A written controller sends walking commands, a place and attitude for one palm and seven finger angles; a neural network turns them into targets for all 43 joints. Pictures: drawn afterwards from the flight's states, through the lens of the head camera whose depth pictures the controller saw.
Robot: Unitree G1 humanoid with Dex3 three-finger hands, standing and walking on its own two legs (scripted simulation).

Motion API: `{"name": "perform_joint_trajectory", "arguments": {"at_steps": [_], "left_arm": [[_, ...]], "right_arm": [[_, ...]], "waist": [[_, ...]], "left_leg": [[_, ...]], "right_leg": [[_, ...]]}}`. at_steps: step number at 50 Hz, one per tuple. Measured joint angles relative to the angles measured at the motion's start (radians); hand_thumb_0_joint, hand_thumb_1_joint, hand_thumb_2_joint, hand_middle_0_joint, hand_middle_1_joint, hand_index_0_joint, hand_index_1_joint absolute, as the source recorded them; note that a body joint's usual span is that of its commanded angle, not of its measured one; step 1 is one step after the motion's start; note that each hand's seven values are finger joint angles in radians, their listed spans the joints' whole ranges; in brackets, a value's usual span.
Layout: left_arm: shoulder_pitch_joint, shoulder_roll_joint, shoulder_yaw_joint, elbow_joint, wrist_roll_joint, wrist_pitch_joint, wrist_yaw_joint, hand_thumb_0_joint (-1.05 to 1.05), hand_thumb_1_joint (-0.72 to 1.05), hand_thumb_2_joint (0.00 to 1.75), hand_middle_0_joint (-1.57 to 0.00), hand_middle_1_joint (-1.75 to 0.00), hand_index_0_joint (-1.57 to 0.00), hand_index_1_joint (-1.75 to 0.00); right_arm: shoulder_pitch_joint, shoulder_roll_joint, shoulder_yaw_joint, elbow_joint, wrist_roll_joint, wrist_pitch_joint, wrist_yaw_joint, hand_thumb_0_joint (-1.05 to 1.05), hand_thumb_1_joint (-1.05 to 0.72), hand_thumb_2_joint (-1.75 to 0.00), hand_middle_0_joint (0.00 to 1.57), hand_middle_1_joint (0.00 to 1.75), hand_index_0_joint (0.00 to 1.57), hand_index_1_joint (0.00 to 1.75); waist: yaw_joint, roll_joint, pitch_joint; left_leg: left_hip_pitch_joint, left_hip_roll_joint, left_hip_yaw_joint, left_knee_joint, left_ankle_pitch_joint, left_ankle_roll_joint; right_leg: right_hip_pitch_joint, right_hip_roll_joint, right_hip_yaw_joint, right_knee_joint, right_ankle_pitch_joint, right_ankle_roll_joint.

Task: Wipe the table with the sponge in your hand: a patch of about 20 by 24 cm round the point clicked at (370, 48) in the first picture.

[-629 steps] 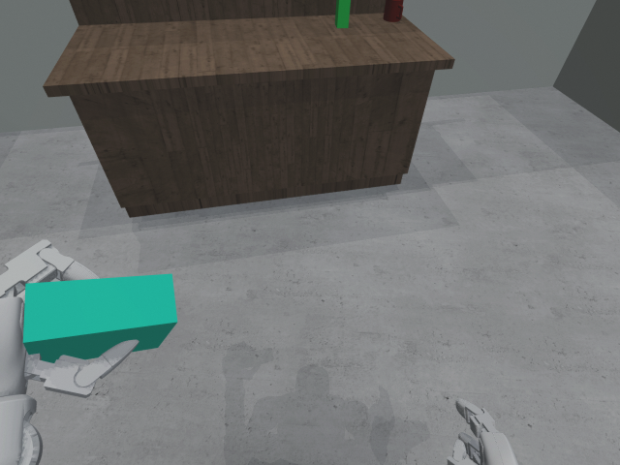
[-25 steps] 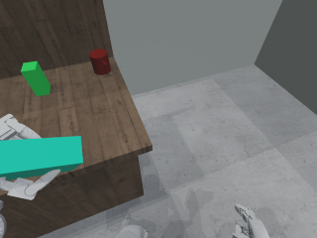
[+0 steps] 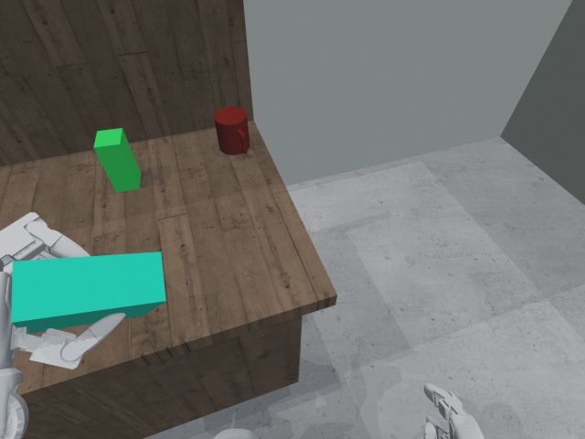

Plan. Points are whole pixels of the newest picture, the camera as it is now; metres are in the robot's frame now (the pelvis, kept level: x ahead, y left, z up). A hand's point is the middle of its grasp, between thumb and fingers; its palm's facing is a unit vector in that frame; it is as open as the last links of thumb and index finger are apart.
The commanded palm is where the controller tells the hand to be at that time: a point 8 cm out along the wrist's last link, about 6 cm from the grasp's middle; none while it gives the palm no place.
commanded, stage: come to a stop and stand still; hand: left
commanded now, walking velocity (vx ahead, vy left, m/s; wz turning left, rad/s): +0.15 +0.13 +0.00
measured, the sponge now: (111, 291) +0.22 +0.20 +0.16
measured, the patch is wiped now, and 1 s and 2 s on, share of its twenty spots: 0.00 0.00 0.00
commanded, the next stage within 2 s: look again from close up in 1.54 s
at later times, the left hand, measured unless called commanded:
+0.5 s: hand (33, 261) +0.25 +0.29 +0.17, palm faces +0.40 -0.84 -0.36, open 9.1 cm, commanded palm +0.20 +0.32 +0.19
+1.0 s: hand (16, 219) +0.29 +0.32 +0.19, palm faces +0.43 -0.82 -0.39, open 9.1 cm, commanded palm +0.21 +0.33 +0.19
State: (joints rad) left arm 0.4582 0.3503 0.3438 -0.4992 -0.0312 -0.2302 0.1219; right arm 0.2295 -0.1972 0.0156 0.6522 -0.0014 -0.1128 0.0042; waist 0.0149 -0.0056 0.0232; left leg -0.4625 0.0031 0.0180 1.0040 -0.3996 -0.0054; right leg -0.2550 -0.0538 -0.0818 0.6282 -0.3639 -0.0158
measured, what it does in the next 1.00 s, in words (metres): steps on the spot: right foot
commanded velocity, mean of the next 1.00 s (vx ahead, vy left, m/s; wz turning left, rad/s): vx -0.02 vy -0.05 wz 0.00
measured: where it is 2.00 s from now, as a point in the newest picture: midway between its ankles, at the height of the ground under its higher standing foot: outside the picture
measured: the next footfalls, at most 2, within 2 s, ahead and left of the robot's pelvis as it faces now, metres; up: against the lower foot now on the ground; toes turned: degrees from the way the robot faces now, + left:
right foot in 0.30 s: +0.06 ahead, -0.05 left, +0.00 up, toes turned +0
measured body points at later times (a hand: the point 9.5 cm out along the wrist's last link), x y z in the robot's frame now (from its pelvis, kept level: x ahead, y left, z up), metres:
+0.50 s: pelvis +0.03 +0.04 +0.01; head +0.03 +0.05 +0.46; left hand +0.22 +0.33 +0.19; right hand +0.20 -0.19 -0.06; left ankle +0.05 +0.16 -0.73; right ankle +0.03 -0.05 -0.73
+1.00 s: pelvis +0.04 +0.06 +0.01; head +0.07 +0.07 +0.46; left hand +0.26 +0.37 +0.21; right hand +0.21 -0.17 -0.06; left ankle +0.05 +0.16 -0.73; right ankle +0.03 -0.05 -0.73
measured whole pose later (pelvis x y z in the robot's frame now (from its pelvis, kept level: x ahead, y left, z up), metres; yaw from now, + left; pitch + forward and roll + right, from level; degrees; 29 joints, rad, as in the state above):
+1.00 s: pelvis +0.04 +0.06 +0.01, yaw -2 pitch +1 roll -1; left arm 0.27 0.41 0.42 -0.35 -0.05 -0.21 0.10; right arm 0.20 -0.21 0.01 0.58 0.00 -0.14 -0.01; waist 0.04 0.00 0.05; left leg -0.25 0.02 0.07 0.45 -0.21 0.02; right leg -0.21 0.03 -0.01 0.40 -0.21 -0.02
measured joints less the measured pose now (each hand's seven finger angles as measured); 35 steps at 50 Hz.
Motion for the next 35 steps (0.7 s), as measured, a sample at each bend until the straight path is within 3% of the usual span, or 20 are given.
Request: {"name": "perform_joint_trajectory", "arguments": {"at_steps": [3, 5, 8, 10, 12, 15, 16, 19, 27, 35], "left_arm": [[0.003, 0.010, 0.017, 0.003, 0.008, -0.014, 0.007, -0.01, -0.41, 1.04, -0.82, -1.39, -0.83, -1.38], [-0.017, 0.015, 0.026, 0.003, 0.007, -0.010, 0.010, -0.01, -0.41, 1.04, -0.82, -1.39, -0.83, -1.38], [-0.098, 0.037, 0.040, 0.041, 0.005, 0.007, 0.011, -0.01, -0.41, 1.04, -0.82, -1.39, -0.83, -1.38], [-0.123, 0.038, 0.043, 0.052, 0.007, 0.035, 0.010, -0.01, -0.41, 1.04, -0.82, -1.39, -0.83, -1.38], [-0.106, 0.033, 0.038, 0.027, 0.007, 0.052, 0.008, -0.01, -0.41, 1.05, -0.82, -1.39, -0.83, -1.38], [-0.045, 0.040, 0.027, -0.034, 0.005, 0.047, 0.001, -0.01, -0.41, 1.05, -0.82, -1.39, -0.83, -1.38], [-0.032, 0.042, 0.022, -0.043, 0.006, 0.040, -0.004, -0.01, -0.41, 1.05, -0.82, -1.39, -0.83, -1.38], [-0.002, 0.043, 0.012, -0.028, -0.001, 0.036, -0.015, -0.01, -0.41, 1.05, -0.82, -1.39, -0.83, -1.38], [-0.033, -0.014, -0.015, 0.079, -0.010, 0.105, 0.005, -0.01, -0.41, 1.05, -0.82, -1.39, -0.83, -1.38], [-0.020, 0.001, -0.036, 0.027, -0.010, 0.108, 0.011, -0.01, -0.41, 1.05, -0.82, -1.39, -0.83, -1.38]], "right_arm": [[-0.001, -0.002, 0.001, 0.009, -0.006, 0.004, -0.008, 0.01, -0.91, -0.90, 0.20, 0.30, 0.20, 0.30], [0.003, -0.019, -0.008, -0.012, -0.004, -0.006, -0.017, 0.01, -0.91, -0.90, 0.20, 0.30, 0.20, 0.30], [-0.036, 0.006, -0.030, -0.009, 0.002, -0.010, -0.035, 0.01, -0.91, -0.90, 0.20, 0.30, 0.20, 0.30], [-0.057, 0.033, -0.021, -0.009, -0.003, -0.013, -0.036, 0.01, -0.91, -0.90, 0.20, 0.30, 0.20, 0.30], [-0.059, 0.050, -0.004, -0.022, -0.006, -0.023, -0.028, 0.01, -0.91, -0.90, 0.20, 0.30, 0.20, 0.30], [-0.047, 0.061, 0.023, -0.055, -0.010, -0.039, -0.020, 0.01, -0.91, -0.90, 0.20, 0.30, 0.20, 0.30], [-0.045, 0.058, 0.028, -0.061, -0.010, -0.041, -0.021, 0.01, -0.91, -0.90, 0.20, 0.30, 0.20, 0.30], [-0.036, 0.042, 0.032, -0.054, -0.009, -0.032, -0.028, 0.01, -0.91, -0.90, 0.20, 0.30, 0.20, 0.30], [-0.015, -0.017, 0.008, -0.025, -0.004, 0.001, -0.063, 0.01, -0.91, -0.90, 0.20, 0.30, 0.20, 0.30], [-0.026, -0.022, -0.005, -0.053, -0.002, 0.013, -0.073, 0.01, -0.91, -0.90, 0.20, 0.30, 0.20, 0.30]], "waist": [[0.017, -0.030, 0.009], [0.021, -0.015, 0.015], [0.018, -0.052, 0.047], [0.005, -0.069, 0.057], [-0.006, -0.072, 0.050], [-0.014, -0.067, 0.026], [-0.015, -0.054, 0.024], [-0.010, -0.008, -0.001], [0.014, 0.007, -0.037], [-0.014, -0.009, -0.027]], "left_leg": [[0.051, 0.016, 0.029, -0.203, 0.072, 0.016], [0.123, 0.028, 0.024, -0.387, 0.164, 0.024], [0.133, -0.004, 0.037, -0.372, 0.114, 0.015], [0.155, -0.014, 0.036, -0.408, 0.145, 0.012], [0.175, -0.011, 0.032, -0.451, 0.168, 0.012], [0.183, 0.000, 0.031, -0.477, 0.176, 0.006], [0.183, 0.008, 0.026, -0.472, 0.171, 0.003], [0.190, 0.038, 0.010, -0.484, 0.169, -0.004], [0.231, 0.033, 0.020, -0.560, 0.191, 0.004], [0.252, 0.022, 0.022, -0.588, 0.196, 0.010]], "right_leg": [[0.019, -0.028, 0.019, -0.025, 0.010, 0.027], [0.011, -0.030, 0.021, 0.019, -0.017, 0.043], [-0.059, -0.022, 0.097, 0.215, -0.123, 0.030], [-0.090, 0.005, 0.107, 0.284, -0.129, 0.021], [-0.084, 0.030, 0.083, 0.213, -0.098, 0.014], [-0.018, 0.059, 0.045, -0.030, 0.025, 0.003], [0.002, 0.071, 0.040, -0.079, 0.097, -0.012], [0.040, 0.104, 0.027, -0.160, 0.135, -0.037], [0.083, 0.103, 0.042, -0.248, 0.158, -0.026], [0.102, 0.093, 0.044, -0.268, 0.157, -0.018]]}}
